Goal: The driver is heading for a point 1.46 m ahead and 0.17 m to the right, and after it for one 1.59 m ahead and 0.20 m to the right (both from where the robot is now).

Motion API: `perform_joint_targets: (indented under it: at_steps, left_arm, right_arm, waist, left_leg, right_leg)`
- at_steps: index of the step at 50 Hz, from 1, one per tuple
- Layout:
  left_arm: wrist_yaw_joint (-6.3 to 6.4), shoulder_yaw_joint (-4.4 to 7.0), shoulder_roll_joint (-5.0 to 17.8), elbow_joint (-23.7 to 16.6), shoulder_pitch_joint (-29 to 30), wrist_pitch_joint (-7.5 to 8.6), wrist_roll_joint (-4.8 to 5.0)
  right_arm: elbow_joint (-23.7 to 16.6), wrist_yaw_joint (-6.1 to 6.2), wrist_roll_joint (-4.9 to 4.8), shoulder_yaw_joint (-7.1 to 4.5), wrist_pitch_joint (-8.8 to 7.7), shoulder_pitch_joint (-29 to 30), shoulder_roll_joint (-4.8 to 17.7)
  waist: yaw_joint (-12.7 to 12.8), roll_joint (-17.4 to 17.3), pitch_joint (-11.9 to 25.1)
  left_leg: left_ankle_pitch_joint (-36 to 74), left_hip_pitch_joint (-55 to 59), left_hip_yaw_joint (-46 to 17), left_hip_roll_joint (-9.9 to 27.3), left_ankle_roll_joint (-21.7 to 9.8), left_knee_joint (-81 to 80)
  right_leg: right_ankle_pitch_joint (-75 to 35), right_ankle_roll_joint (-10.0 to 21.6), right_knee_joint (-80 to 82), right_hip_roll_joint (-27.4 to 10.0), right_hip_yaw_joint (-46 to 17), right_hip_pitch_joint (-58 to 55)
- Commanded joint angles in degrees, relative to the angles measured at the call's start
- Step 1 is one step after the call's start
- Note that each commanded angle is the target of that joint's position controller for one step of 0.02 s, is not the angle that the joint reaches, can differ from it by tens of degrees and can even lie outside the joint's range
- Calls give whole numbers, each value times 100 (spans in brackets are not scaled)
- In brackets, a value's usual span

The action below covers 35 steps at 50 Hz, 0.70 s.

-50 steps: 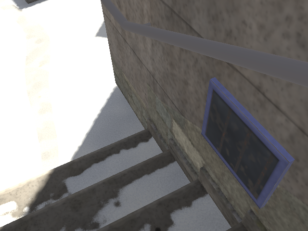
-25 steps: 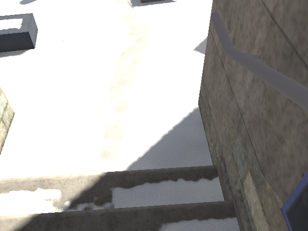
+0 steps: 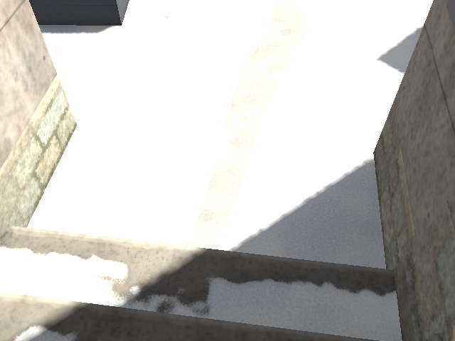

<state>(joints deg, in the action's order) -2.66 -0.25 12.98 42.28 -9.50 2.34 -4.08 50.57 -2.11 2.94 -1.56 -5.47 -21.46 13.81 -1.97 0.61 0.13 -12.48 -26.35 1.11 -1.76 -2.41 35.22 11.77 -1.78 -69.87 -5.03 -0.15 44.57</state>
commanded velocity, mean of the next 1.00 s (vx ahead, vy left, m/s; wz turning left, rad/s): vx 0.01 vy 0.00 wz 0.09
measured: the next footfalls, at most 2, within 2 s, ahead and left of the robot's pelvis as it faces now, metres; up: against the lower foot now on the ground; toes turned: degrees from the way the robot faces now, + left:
right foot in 0.06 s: +0.09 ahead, -0.14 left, +0.00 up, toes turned -3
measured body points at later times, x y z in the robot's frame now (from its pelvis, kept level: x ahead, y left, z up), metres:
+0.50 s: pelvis +0.08 -0.05 +0.01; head +0.09 -0.04 +0.46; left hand +0.15 +0.21 -0.12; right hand +0.18 -0.30 -0.12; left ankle +0.07 +0.10 -0.72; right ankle +0.05 -0.14 -0.72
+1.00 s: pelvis +0.07 -0.03 +0.02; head +0.08 -0.04 +0.47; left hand +0.05 +0.19 -0.14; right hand +0.10 -0.27 -0.14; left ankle +0.07 +0.10 -0.72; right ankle +0.05 -0.14 -0.72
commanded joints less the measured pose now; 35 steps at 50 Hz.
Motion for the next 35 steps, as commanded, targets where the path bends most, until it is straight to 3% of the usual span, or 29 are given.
perform_joint_targets:
  at_steps: [1,2,3,4,5,6,7,8,9,10,11,12,13,15,17,20,25,26,27,28,31,35]
  left_arm:
    - [-148,-11,72,379,-2303,-26,149]
    - [-142,83,341,264,-1962,99,287]
    - [-76,157,491,149,-1635,158,314]
    - [20,250,831,110,-1642,233,334]
    - [2,297,1107,29,-1378,264,401]
    - [-225,134,622,-71,-1119,338,443]
    - [-319,125,512,-59,-1127,293,489]
    - [-430,92,396,-29,-775,276,645]
    - [-548,20,301,-18,-121,257,745]
    - [-632,9,325,5,190,237,746]
    - [-651,114,497,184,-107,241,701]
    - [-605,223,662,248,-372,267,652]
    - [-531,268,669,373,-634,293,589]
    - [-436,279,565,498,-716,315,524]
    - [-420,290,523,591,-676,290,466]
    - [-450,381,658,641,-823,191,491]
    - [-422,425,600,708,-723,126,466]
    - [119,306,188,950,-919,-61,499]
    - [341,292,278,996,-998,-142,548]
    - [432,296,382,1027,-943,-194,583]
    - [432,275,405,1154,-795,-291,568]
    - [399,230,294,1428,-754,-342,530]
  right_arm:
    - [-739,-126,-123,-99,-134,1239,739]
    - [-714,-177,-233,-117,-87,1067,833]
    - [-621,-190,-251,-147,-19,756,869]
    - [-542,-207,-288,-121,21,80,612]
    - [-399,-125,-383,-69,34,-846,206]
    - [-497,-131,-406,-55,2,-537,139]
    - [-539,-85,-329,-114,135,103,427]
    - [-350,-103,-334,-85,196,84,328]
    - [-145,-210,-367,-4,237,-310,132]
    - [-29,-334,-412,71,237,-405,0]
    - [-121,-426,-440,47,194,-230,146]
    - [-229,-431,-444,-56,165,45,559]
    - [-202,-418,-444,-139,185,223,790]
    - [-259,-364,-452,-163,245,548,717]
    - [-316,-308,-486,-132,258,761,434]
    - [-167,-263,-440,-205,254,600,558]
    - [-17,-246,-403,-247,257,692,558]
    - [15,127,-90,-49,490,651,50]
    - [38,313,-135,-37,594,538,25]
    - [84,401,-207,-18,670,550,107]
    - [233,449,-250,-10,768,535,264]
    - [459,429,-226,5,802,552,295]
  waist:
    - [1055,-380,209]
    - [851,-303,334]
    - [629,-348,434]
    - [388,49,851]
    - [-68,1335,1283]
    - [66,1383,873]
    - [381,826,683]
    - [183,557,386]
    - [-292,139,201]
    - [-430,37,71]
    - [-295,112,-17]
    - [-69,-32,-127]
    - [127,-162,-218]
    - [305,-103,-94]
    - [262,7,57]
    - [306,2,217]
    - [289,-134,163]
    - [343,-165,449]
    - [305,-140,464]
    - [286,-146,430]
    - [284,16,273]
    - [266,60,-177]
  left_leg:
    - [637,-1764,-1097,1178,-838,-784]
    - [1078,-1275,-1212,1143,-840,-425]
    - [1432,-840,-1477,1190,-876,-172]
    - [1195,-493,-1659,1088,-660,303]
    - [-665,-1235,-691,369,153,1175]
    - [-2101,-1907,-309,200,658,1607]
    - [-2266,-1789,-373,327,914,1766]
    - [-1979,-1292,-443,480,1049,1613]
    - [-1043,-113,-408,587,1134,918]
    - [-316,890,-309,475,1109,541]
    - [-263,1154,-346,352,924,317]
    - [-609,745,-429,233,627,-140]
    - [-745,531,-417,215,363,-385]
    - [-449,460,-433,265,233,-591]
    - [58,591,-423,289,312,-603]
    - [582,654,-327,221,314,-569]
    - [884,731,-284,226,304,-674]
    - [1916,1149,-545,593,149,-324]
    - [2088,1297,-579,613,128,-247]
    - [2221,1352,-591,616,109,-290]
    - [1733,1476,-565,601,84,-422]
    - [1153,1405,-598,601,51,-675]
  right_leg:
    - [-307,-130,1372,60,156,-2964]
    - [-204,-223,2284,196,325,-3151]
    - [-437,-110,2821,306,423,-3141]
    - [-2534,476,3019,-108,-68,-3417]
    - [-3552,1721,3837,-994,-1305,-4268]
    - [-2626,2195,4308,-1550,-2347,-4052]
    - [-441,1914,4588,-1398,-2623,-3453]
    - [1034,1426,4736,-1106,-2409,-2851]
    - [1586,885,4622,-678,-1757,-1819]
    - [1680,402,4602,-296,-1151,-1093]
    - [1578,159,4703,-124,-766,-1070]
    - [1657,153,4710,-16,-473,-1601]
    - [1682,221,4654,121,-255,-2001]
    - [853,364,4550,144,-162,-2730]
    - [-525,369,4361,145,-37,-3133]
    - [-1511,427,4295,279,172,-3607]
    - [-1651,417,4281,371,299,-3831]
    - [-2813,423,4095,-225,111,-3942]
    - [-3293,457,3985,-270,89,-3931]
    - [-3324,440,3967,-281,83,-3910]
    - [-2559,438,4133,-247,78,-3757]
    - [-1548,395,4411,-225,25,-3536]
